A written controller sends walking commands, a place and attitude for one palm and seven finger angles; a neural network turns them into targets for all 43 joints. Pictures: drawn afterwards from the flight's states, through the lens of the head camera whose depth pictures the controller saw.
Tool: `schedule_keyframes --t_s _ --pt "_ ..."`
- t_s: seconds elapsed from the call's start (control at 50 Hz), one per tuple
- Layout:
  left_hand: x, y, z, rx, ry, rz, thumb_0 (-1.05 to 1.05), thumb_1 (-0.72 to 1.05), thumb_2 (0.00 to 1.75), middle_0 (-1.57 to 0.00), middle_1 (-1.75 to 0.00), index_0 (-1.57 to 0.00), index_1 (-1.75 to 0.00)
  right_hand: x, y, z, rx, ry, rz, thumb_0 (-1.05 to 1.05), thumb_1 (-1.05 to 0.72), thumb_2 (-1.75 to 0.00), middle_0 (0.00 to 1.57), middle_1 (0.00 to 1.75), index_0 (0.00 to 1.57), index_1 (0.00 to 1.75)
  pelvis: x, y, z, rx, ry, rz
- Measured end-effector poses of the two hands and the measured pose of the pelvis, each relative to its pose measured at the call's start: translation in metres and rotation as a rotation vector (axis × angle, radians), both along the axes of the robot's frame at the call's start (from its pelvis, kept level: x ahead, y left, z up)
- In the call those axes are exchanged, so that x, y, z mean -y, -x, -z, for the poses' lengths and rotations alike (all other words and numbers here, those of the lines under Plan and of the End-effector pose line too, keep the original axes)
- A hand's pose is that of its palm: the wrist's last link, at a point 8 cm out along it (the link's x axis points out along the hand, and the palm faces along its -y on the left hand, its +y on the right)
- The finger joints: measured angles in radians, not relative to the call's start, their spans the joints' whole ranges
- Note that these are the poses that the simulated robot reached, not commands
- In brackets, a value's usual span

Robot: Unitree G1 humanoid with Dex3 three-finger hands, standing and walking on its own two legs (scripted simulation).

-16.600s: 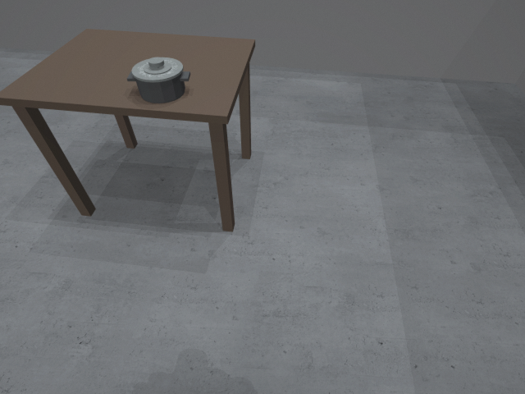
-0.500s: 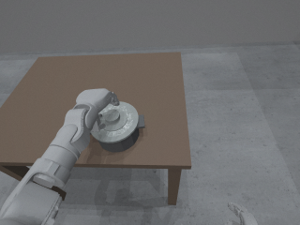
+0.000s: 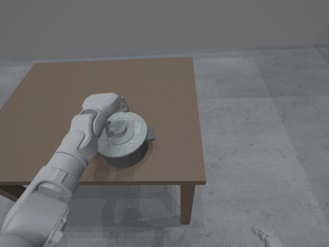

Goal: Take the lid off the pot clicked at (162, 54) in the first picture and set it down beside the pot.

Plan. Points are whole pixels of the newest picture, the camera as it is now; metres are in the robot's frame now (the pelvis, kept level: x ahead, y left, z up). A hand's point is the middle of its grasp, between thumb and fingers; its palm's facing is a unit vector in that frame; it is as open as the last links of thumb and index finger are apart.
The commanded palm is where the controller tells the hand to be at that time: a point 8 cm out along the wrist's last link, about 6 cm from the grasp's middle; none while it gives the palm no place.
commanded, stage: move the open hand above the knob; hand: left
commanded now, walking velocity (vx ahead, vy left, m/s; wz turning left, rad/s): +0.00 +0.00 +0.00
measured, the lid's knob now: (118, 128) +0.44 +0.15 +0.01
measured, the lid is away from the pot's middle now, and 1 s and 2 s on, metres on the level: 0.00 0.00 0.00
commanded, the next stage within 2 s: lower the open fingers around the knob in 0.34 s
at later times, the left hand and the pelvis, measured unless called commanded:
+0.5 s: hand (113, 121) +0.42 +0.14 +0.07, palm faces -0.31 -0.04 -0.95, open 10.0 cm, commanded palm +0.41 +0.15 +0.14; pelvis -0.01 +0.01 +0.00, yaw +0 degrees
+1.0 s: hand (115, 131) +0.40 +0.14 +0.04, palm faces -0.35 -0.03 -0.94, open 10.0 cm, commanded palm +0.40 +0.15 +0.10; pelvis -0.01 +0.00 +0.00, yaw +0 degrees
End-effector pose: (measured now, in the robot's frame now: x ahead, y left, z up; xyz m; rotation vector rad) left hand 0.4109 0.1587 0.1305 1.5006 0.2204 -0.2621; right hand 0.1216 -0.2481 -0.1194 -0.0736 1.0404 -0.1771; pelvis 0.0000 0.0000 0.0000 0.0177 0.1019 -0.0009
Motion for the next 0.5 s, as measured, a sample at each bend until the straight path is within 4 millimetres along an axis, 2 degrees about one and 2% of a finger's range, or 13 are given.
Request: schedule_keyframes --t_s 0.26,0.5 --pt "-0.002 0.005 -0.001 -0.016 -0.008 0.012 0.0 -0.21 1.28 -0.84 -0.09 -0.83 -0.08 -0.01 -0.008 -0.004 0.028 0.004 -0.018 0.01 -0.91 -0.9 0.2 0.3 0.2 0.3 -0.004 0.006 0.0 0.002 0.003 -0.005" --pt "0.014 -0.003 -0.002 -0.002 0.001 0.044 0.0 -0.21 1.28 -0.84 -0.09 -0.83 -0.08 -0.01 0.012 0.002 -0.016 0.003 0.007 0.01 -0.91 -0.9 0.2 0.3 0.2 0.3 -0.006 0.008 0.0 -0.007 0.0 0.005"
